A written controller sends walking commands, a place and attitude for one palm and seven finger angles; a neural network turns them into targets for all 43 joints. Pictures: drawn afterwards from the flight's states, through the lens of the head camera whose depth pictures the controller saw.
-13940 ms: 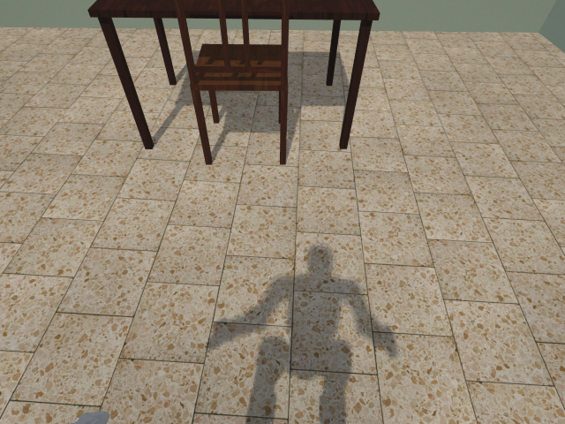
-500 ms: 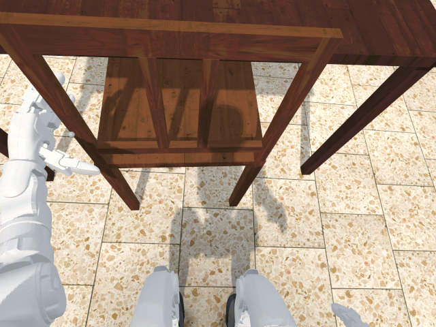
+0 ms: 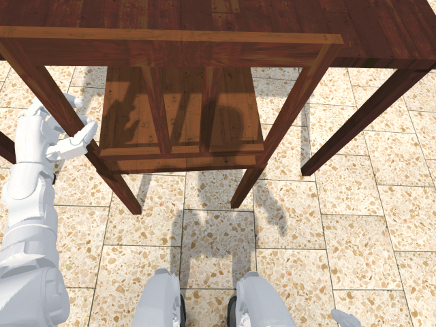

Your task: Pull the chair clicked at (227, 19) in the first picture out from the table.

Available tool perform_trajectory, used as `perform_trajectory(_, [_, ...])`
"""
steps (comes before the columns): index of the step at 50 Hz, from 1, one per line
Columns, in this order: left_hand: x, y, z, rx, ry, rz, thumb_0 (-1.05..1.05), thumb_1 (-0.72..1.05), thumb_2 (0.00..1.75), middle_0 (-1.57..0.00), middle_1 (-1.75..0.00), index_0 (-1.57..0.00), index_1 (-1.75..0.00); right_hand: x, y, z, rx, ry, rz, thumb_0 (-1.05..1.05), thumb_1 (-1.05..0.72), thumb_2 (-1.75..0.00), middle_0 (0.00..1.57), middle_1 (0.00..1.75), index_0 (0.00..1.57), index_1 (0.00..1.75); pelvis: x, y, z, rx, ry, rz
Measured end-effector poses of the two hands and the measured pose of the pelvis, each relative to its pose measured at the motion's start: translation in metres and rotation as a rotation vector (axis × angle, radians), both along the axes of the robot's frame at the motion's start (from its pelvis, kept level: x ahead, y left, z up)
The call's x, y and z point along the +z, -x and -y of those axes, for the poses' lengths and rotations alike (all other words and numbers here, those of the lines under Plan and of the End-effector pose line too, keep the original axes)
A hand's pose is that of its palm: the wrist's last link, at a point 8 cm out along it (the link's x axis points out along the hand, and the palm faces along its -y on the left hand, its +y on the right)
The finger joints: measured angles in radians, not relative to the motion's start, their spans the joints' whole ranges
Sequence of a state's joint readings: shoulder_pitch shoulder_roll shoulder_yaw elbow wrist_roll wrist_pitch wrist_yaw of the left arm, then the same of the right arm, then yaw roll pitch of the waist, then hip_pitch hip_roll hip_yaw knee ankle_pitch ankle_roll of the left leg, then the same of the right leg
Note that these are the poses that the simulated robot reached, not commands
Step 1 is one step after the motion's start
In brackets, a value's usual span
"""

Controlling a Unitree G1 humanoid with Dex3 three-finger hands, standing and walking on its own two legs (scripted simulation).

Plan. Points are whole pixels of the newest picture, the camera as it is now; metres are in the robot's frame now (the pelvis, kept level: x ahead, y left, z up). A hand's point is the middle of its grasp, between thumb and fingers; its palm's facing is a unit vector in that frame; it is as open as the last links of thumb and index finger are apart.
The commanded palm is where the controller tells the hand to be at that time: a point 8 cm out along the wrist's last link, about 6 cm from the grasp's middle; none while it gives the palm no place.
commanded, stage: hook a spindle and tug to test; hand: left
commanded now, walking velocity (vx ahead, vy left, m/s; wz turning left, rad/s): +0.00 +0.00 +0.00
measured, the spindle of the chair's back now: (159, 116) +0.48 +0.10 +0.02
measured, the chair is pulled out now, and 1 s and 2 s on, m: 0.00 0.03 0.13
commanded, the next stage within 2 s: step backward, pulling the chair out in 0.70 s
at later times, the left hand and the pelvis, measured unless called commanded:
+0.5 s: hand (79, 145) +0.42 +0.23 +0.02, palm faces +0.06 -1.00 -0.04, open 5.9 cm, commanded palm +0.39 +0.27 +0.02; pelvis +0.01 +0.00 +0.01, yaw +0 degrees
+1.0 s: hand (82, 148) +0.41 +0.22 +0.03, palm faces +0.23 -0.96 -0.14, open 6.0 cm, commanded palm +0.38 +0.26 +0.03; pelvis +0.02 +0.00 +0.07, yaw +2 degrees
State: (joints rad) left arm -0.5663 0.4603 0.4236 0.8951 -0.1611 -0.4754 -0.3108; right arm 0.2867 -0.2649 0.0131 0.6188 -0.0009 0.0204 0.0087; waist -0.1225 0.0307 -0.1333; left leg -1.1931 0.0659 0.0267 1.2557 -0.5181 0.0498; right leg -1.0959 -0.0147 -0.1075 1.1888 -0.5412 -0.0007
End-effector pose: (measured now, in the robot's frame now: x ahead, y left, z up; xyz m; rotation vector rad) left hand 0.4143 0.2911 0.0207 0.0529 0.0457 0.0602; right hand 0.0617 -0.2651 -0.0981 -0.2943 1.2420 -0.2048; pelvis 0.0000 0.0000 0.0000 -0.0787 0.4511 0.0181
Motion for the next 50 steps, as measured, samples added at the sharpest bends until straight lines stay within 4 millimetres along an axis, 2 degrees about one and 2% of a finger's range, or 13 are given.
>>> perform_trajectory(4, [0.0, 0.0, 0.001, 0.006, 0.001, -0.002, 0.01, 0.62, 0.78, -0.41, -1.37, -0.44, -1.41, 0.0, -0.002, 0.0, -0.003, -0.003, 0.0, 0.0, -0.91, -0.9, 0.2, 0.3, 0.21, 0.3, 0.001, -0.002, 0.0, -0.001, -0.001, -0.001])
perform_trajectory(28, [0.0, 0.021, 0.008, 0.003, 0.011, -0.005, 0.01, 0.65, 0.73, -0.38, -1.38, -0.39, -1.43, 0.008, -0.037, 0.002, 0.012, -0.021, 0.092, 0.0, -0.91, -0.9, 0.2, 0.3, 0.21, 0.3, 0.007, -0.012, 0.005, -0.008, -0.014, 0.009])
perform_trajectory(41, [0.0, 0.031, 0.01, -0.005, 0.004, 0.0, 0.01, 0.64, 0.74, -0.39, -1.38, -0.4, -1.43, 0.005, -0.045, 0.003, 0.033, -0.02, 0.123, 0.0, -0.91, -0.9, 0.2, 0.3, 0.21, 0.3, 0.004, -0.009, 0.008, -0.001, -0.016, 0.018])
perform_trajectory(43, [0.006, 0.031, 0.01, 0.028, -0.056, -0.06, 0.01, 0.62, 0.74, -0.38, -1.36, -0.4, -1.43, 0.009, -0.043, 0.001, 0.004, -0.019, 0.104, 0.0, -0.91, -0.9, 0.2, 0.3, 0.21, 0.3, 0.012, -0.007, 0.007, 0.008, -0.022, 0.065])
perform_trajectory(45, [0.015, 0.031, 0.013, 0.079, -0.1, -0.163, 0.02, 0.61, 0.75, -0.37, -1.32, -0.41, -1.44, 0.02, -0.041, -0.006, -0.021, -0.023, 0.087, 0.0, -0.91, -0.9, 0.2, 0.3, 0.21, 0.3, 0.028, -0.009, 0.006, 0.017, -0.026, 0.109])
perform_trajectory(50, [0.026, 0.038, 0.026, 0.212, -0.037, -0.346, 0.07, 0.63, 0.76, -0.29, -1.16, -0.43, -1.44, 0.056, -0.036, -0.018, -0.043, -0.035, 0.065, 0.0, -0.91, -0.9, 0.2, 0.3, 0.21, 0.3, 0.068, -0.02, 0.003, 0.018, -0.033, 0.172])
